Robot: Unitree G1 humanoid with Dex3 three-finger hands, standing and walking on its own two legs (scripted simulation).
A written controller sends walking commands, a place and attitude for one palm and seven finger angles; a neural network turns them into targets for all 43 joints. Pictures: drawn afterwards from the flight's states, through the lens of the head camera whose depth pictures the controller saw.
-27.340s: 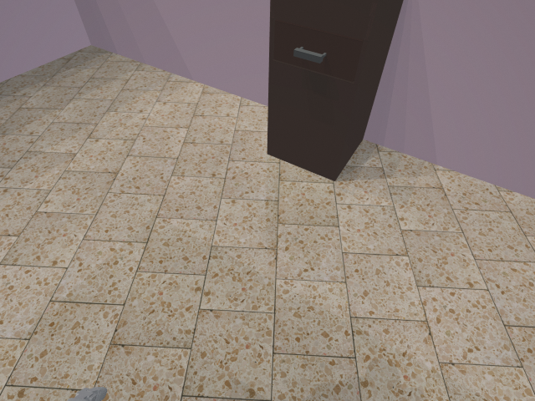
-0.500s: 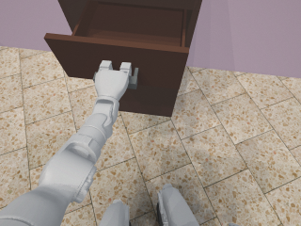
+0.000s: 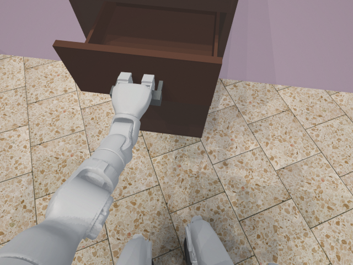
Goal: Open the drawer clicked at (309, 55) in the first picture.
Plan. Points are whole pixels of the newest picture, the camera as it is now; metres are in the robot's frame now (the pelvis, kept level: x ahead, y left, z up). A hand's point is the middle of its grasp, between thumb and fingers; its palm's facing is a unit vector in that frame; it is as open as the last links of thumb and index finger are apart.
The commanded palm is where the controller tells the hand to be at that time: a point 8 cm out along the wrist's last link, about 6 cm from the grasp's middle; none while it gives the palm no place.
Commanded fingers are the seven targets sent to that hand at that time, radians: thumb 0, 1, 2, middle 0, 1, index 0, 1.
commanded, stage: pull the drawer open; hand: left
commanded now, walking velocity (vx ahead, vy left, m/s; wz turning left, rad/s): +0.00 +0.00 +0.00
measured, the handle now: (138, 88) +0.54 +0.04 +0.01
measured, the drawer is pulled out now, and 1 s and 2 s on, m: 0.17 0.14 0.17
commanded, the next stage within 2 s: open the thumb to release the handle in 0.48 s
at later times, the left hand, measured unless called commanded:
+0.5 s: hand (135, 109) +0.49 +0.05 -0.02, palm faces +0.00 +0.00 -1.00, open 6.0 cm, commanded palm +0.45 +0.06 +0.02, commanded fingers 0.00 0.90 0.90 -0.40 -1.35 -0.40 -1.35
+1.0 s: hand (139, 98) +0.52 +0.04 -0.02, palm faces -0.01 +0.02 -1.00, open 10.7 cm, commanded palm +0.49 +0.05 +0.02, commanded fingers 0.00 -0.50 0.30 -0.30 -1.20 -0.30 -1.20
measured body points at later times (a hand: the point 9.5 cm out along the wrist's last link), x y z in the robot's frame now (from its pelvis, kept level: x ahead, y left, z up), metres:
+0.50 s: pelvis +0.00 +0.00 +0.00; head +0.13 -0.02 +0.43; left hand +0.48 +0.05 +0.04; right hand +0.04 -0.26 -0.14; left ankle -0.01 +0.13 -0.62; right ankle +0.05 -0.09 -0.62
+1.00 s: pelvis -0.01 +0.00 -0.01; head +0.15 -0.01 +0.41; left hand +0.52 +0.04 +0.04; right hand -0.02 -0.25 -0.15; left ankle -0.01 +0.13 -0.62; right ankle +0.05 -0.09 -0.62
